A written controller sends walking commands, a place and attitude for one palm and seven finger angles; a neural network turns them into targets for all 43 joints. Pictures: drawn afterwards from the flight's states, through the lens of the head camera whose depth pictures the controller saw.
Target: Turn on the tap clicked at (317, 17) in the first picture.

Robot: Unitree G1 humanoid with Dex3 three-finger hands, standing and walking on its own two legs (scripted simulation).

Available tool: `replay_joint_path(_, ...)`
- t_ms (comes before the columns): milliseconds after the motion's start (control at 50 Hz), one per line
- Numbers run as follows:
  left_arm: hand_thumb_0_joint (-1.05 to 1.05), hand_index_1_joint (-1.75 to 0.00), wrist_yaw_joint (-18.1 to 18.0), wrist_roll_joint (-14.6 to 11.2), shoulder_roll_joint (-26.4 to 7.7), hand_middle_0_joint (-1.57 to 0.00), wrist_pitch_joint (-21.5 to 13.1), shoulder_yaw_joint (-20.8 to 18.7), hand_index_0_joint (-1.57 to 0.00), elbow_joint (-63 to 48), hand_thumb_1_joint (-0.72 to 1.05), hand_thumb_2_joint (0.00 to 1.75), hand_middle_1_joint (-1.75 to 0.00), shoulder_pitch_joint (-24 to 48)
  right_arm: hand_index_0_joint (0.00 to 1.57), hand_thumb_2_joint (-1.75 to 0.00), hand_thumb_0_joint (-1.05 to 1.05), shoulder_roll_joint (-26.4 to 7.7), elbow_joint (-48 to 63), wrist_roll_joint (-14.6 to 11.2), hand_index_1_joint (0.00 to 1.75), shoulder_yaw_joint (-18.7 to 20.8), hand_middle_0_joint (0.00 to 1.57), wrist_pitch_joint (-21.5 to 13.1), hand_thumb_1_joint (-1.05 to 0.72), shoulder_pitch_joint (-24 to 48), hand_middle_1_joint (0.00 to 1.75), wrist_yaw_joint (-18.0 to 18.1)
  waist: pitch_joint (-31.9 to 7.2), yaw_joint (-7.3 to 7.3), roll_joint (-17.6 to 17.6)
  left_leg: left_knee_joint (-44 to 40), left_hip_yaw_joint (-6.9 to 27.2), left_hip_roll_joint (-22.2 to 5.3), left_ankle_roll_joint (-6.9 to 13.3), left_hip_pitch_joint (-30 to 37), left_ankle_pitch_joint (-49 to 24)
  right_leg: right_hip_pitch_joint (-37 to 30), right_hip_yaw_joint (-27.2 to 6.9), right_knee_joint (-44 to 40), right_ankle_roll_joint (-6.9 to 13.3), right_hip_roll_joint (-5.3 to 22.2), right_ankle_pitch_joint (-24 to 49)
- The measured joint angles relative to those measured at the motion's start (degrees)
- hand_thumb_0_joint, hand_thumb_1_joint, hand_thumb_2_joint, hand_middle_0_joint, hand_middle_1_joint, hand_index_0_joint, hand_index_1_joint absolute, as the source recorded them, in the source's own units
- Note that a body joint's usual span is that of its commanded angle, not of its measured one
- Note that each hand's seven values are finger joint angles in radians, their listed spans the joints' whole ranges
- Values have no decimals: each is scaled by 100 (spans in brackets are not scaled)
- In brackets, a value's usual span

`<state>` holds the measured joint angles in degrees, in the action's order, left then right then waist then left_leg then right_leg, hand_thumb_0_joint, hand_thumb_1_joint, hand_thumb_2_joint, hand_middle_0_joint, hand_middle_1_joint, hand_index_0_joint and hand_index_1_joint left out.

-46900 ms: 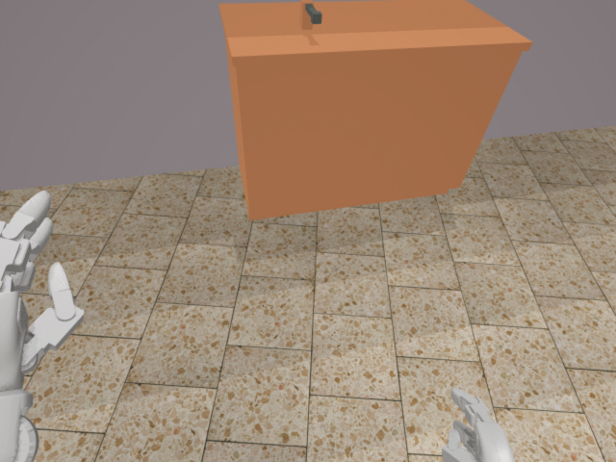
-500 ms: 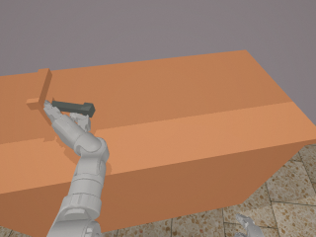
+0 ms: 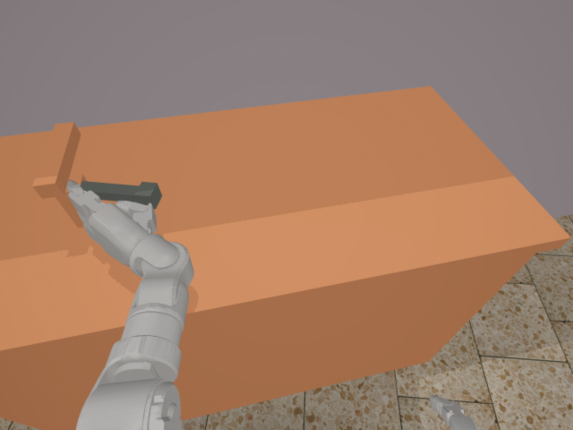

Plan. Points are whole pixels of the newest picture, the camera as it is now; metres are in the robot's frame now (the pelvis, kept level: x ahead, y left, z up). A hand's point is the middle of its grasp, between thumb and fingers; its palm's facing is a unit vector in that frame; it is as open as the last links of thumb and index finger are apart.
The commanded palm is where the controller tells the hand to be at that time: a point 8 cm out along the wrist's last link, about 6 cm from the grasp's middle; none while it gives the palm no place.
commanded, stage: push the lever round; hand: left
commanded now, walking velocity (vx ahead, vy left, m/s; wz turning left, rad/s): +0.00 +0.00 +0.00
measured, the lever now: (148, 195) +0.42 +0.23 +0.09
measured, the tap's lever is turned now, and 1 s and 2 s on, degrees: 71 74 75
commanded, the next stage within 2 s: none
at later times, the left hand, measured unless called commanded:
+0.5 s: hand (152, 208) +0.40 +0.22 +0.09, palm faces +0.85 -0.52 -0.07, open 8.1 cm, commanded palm +0.39 +0.24 +0.09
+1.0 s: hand (153, 207) +0.40 +0.22 +0.08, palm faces +0.86 -0.51 -0.06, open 8.1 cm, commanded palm +0.40 +0.24 +0.09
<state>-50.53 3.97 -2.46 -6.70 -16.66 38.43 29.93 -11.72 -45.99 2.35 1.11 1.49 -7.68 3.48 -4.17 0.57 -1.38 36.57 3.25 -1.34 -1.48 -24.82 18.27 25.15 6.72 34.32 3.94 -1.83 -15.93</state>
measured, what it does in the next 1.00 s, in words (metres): stands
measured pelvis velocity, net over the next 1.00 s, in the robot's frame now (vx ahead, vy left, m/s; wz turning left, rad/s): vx -0.01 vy -0.02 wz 0.00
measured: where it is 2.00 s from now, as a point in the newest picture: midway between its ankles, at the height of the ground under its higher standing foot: outside the picture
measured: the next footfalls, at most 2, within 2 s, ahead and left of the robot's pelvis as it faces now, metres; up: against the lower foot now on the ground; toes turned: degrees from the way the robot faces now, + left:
none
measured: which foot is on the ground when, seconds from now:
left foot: down 0.00-1.00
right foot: down 0.00-1.00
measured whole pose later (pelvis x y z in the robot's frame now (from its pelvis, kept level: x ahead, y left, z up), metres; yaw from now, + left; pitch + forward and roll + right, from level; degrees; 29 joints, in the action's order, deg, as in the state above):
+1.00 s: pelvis -0.01 -0.02 -0.01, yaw +0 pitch +8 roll +0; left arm -50.5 3.4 -5.7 -11.4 -20.7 45.9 34.5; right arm -12.4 -46.3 2.3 0.9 0.2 -8.9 3.3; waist -4.5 1.9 -1.1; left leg 38.0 3.2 -1.7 -1.3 -28.0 18.2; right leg 29.2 6.9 37.4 5.2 -2.0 -16.6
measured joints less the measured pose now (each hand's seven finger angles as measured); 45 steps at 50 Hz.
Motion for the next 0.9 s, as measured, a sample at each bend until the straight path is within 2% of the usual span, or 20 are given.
replay_joint_path(900, 1, -10, -52, -56, -291, 0, -452, -343, -4, 700, 94, 92, -5, 435, 20, -90, 1, -53, -44, -9, 30, -26, 20, -114, -90, -102, 30, -14, -30, 110, 9, 143, 2, -36, 29, -317, 0, 386, 21, 275, 109, -25, -55)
